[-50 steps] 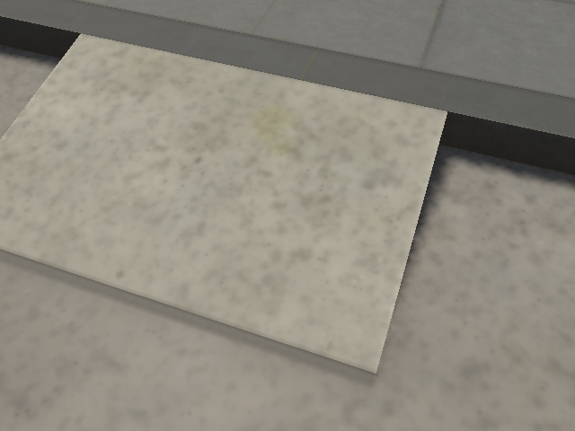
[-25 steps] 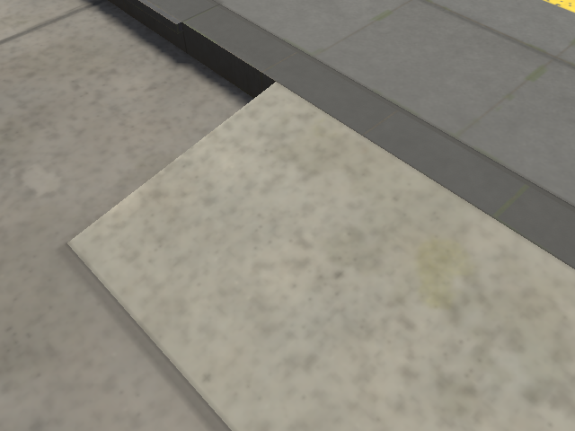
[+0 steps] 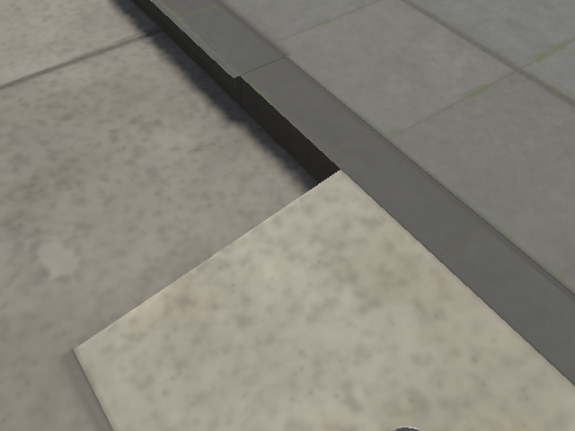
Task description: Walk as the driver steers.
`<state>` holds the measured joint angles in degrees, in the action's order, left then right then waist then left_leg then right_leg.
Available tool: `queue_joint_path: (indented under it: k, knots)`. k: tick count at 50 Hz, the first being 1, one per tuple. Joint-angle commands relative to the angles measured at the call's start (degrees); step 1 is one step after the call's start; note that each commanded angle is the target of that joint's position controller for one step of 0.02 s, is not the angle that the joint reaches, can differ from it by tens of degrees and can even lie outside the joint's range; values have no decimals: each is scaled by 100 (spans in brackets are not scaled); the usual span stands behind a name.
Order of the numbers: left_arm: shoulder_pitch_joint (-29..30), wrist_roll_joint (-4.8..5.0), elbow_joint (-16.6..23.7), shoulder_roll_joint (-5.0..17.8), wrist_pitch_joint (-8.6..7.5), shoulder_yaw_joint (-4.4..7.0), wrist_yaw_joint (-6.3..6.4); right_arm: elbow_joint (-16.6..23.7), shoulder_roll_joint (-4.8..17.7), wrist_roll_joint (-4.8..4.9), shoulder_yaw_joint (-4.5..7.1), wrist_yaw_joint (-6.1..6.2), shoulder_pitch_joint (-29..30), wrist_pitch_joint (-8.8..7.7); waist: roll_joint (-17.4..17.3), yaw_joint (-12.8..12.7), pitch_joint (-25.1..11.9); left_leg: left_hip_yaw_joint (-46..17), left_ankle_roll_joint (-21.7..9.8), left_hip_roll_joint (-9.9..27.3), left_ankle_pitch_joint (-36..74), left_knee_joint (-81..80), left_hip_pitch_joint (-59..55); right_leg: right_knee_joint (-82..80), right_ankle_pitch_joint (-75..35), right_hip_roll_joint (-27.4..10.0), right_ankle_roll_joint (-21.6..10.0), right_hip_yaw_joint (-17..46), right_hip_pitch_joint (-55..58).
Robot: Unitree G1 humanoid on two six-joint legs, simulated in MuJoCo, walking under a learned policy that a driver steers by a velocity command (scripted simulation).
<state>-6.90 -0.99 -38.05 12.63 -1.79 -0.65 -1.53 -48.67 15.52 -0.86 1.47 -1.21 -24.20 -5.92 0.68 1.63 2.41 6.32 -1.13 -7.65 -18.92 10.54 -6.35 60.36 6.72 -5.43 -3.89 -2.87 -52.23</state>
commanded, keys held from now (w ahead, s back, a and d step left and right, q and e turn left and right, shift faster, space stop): e+shift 0.70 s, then w+e+shift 0.08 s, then w+q+shift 0.22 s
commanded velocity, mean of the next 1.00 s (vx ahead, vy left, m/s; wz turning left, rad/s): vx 0.28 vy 0.00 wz -0.70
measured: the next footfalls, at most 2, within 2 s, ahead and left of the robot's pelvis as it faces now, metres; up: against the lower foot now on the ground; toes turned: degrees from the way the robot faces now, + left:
right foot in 0.08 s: +0.32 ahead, -0.08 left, +0.05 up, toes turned -4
left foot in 0.48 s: +0.43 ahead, +0.08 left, +0.04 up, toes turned -36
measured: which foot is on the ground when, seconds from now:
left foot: down 0.00-0.10, up 0.12-0.46, down 0.48-0.90, up 0.92-1.00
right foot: up 0.00-0.06, down 0.08-0.50, up 0.52-0.90, down 0.92-1.00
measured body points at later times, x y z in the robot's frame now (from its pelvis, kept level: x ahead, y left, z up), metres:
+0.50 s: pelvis +0.25 +0.02 +0.03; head +0.28 +0.00 +0.48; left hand +0.53 +0.21 -0.04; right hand +0.34 -0.29 -0.05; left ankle +0.40 +0.10 -0.70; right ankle +0.28 -0.08 -0.69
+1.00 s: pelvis +0.28 -0.02 +0.02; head +0.27 -0.04 +0.47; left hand +0.53 +0.09 -0.08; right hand +0.18 -0.31 -0.10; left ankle +0.38 +0.09 -0.64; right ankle +0.15 -0.05 -0.71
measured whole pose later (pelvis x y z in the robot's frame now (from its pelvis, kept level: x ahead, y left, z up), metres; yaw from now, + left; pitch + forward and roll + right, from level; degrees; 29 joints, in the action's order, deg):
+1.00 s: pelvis +0.28 -0.02 +0.02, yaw -44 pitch +3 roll +1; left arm -19.3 -2.1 -35.4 13.9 0.3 1.1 -0.3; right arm -40.5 16.6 -2.2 4.6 -0.1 -14.3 1.3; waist -1.8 -1.3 -3.9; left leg -4.0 -1.1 1.2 -28.8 64.7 33.2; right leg 36.4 37.7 -1.8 -2.1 -5.1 -13.1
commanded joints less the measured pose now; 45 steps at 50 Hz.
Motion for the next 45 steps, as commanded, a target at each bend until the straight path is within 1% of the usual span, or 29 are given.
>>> queue_joint_path:
  k: [1,2,3,4,5,6,7,8,9,10,12,14,16,19,21,24,25,26,27,28,29,30,32,35,38,40,42,44,45]
  knots:
    - [38,376,364,520,-299,209,-47,583,933,175,167,246,685,-36,-511,-278,-340,74,-70,1419,7925,536,995,-913,-841,700,-156,-670,2110]
    - [-435,435,283,751,-377,304,-83,681,1181,136,221,381,872,90,-762,-568,-758,150,109,1492,8354,1200,395,-1377,-853,884,-140,-689,2308]
    - [-1244,382,40,1070,-371,460,-98,813,1277,52,263,469,1015,202,-862,-866,-1218,153,226,1493,8640,2146,242,-1674,-946,1161,-123,-763,3117]
    - [-2413,300,-268,1417,-301,634,-80,991,1351,60,291,491,1466,269,-705,-1489,-1593,168,382,1378,8313,3653,696,-2446,-1579,1193,-306,-488,4522]
    - [-2813,235,-474,1600,-242,688,-3,1130,853,-23,167,389,1509,247,850,-1527,-1215,83,693,368,2243,6065,2291,-3171,-2615,775,-645,354,5767]
    - [-2026,-78,-104,1633,-266,577,76,1279,24,-155,-77,182,549,128,2158,-434,-1896,-1024,733,-198,-1657,8173,4019,-2516,-4994,-481,-1668,2722,6852]
    - [-1482,-189,381,1622,-211,582,68,1307,425,-109,-65,11,135,-14,1160,-366,-2971,-1921,455,-30,-1421,8514,3838,-3117,-4333,-918,-2112,3893,6753]
    - [-1053,-140,650,1550,-174,628,76,1504,800,87,19,-57,575,-46,422,-302,-2450,-1834,261,46,-1026,8236,4227,-3912,-1323,-927,-2232,4517,6042]
    - [-751,118,703,1313,-171,588,79,1621,817,82,47,-23,1052,-17,-541,-112,-1336,-1689,219,314,-768,7649,4542,-4283,119,-631,-1971,4269,5042]
    - [-523,214,745,1170,-175,545,105,1655,725,36,34,21,1185,91,-771,81,-906,-1691,286,475,-553,7202,4357,-4463,415,-350,-1773,3894,4264]
    - [-235,160,826,1142,-78,575,182,1677,706,24,67,86,1226,282,-439,251,-486,-1601,522,594,-389,6387,3875,-4562,-27,228,-1542,3024,3365]
    - [-279,157,789,1150,52,591,324,1685,471,3,11,150,1345,320,-244,216,-576,-1328,769,539,-212,5488,3526,-4170,-1756,562,-1476,2274,2993]
    - [-364,164,779,1258,231,633,439,1750,244,61,-48,227,1616,363,-58,104,-937,-1207,944,345,129,4429,3345,-3890,-2076,749,-1304,2108,3117]
    - [-244,173,934,1276,470,665,504,1698,273,194,-15,283,1802,478,514,-64,-1327,-1311,1018,245,671,3428,2893,-3674,-850,793,-986,2339,3178]
    - [-321,200,1003,1156,525,655,487,1725,354,162,49,288,2110,474,692,-298,-1148,-1397,926,194,742,2901,2798,-3595,-137,832,-801,2628,3181]
    - [-89,210,1122,968,544,625,448,1511,532,209,230,233,1711,360,943,-63,-1037,-1470,630,458,1438,1119,1997,-2669,785,916,-558,3033,3043]
    - [-421,181,1093,696,562,559,409,1436,684,112,307,237,1534,377,247,-166,-1234,-2097,192,1382,1466,1017,1065,-1644,2453,1295,-294,2505,2400]
    - [-1286,151,963,456,570,512,374,1561,934,-16,346,243,1594,464,-1087,-612,-1396,-3221,-500,2700,2742,1396,191,-17,3672,1984,6,1607,1276]
    - [-1605,149,984,844,472,608,290,1717,887,-101,326,254,1728,530,-1412,-728,-1565,-3837,-1082,3470,3256,1247,223,1305,3566,1726,324,1426,645]
    - [-970,301,1097,1309,402,726,297,1770,916,-127,405,341,2028,533,-1784,-576,-1099,-4116,-1322,3540,1763,801,856,2017,2859,1111,631,964,170]
    - [-663,298,980,1549,450,798,398,1875,511,-109,301,431,2170,550,-1078,-335,-813,-3303,-1062,2922,1002,840,1365,2614,2217,765,803,983,308]
    - [-612,209,930,1476,551,784,421,1893,336,-41,200,501,2200,584,-692,-294,-643,-2528,-844,2478,1350,905,1892,3234,1840,742,919,796,563]
    - [-647,179,1067,1208,660,684,396,1856,421,-9,155,613,2271,653,-603,-411,-554,-1623,-707,2044,1725,915,2324,3406,1332,662,1014,551,889]
    - [-97,215,1332,767,619,481,365,1623,587,-64,209,689,1709,725,-783,-118,-731,-1184,-838,2077,1907,1059,1492,1972,1033,356,1042,399,552]
    - [-38,230,1419,738,475,424,160,1514,1155,88,457,584,1286,630,-1190,80,-1287,-1523,-822,2618,-661,431,985,961,1724,19,884,226,880]
    - [-223,198,1305,751,433,420,90,1488,1317,219,540,496,1497,529,-1156,-75,-1186,-1434,-685,2694,-1579,55,1732,67,2186,-10,572,53,1945]
    - [-810,150,918,785,403,467,99,1329,1273,272,526,344,1603,441,-1059,-358,-928,-1045,-577,2460,-1893,-60,2655,-997,2599,379,260,-443,3422]
    - [-1701,159,418,607,316,447,132,1245,973,247,415,222,1868,408,-773,-800,-402,-701,-486,2239,-1991,540,3260,-2580,1829,573,-24,-744,4512]
    - [-2217,146,51,545,247,449,146,1247,637,202,302,189,1936,422,-274,-986,-92,-383,-359,1924,-1800,1324,3843,-3475,1508,787,-127,-960,5259]
Keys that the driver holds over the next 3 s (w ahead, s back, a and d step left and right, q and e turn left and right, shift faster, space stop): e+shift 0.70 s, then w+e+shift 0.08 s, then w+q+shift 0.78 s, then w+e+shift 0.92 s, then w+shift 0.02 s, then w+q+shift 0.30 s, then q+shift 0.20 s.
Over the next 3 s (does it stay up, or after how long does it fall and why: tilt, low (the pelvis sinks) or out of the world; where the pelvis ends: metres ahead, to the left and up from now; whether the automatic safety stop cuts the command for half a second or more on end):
stays up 1.75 -0.93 0.12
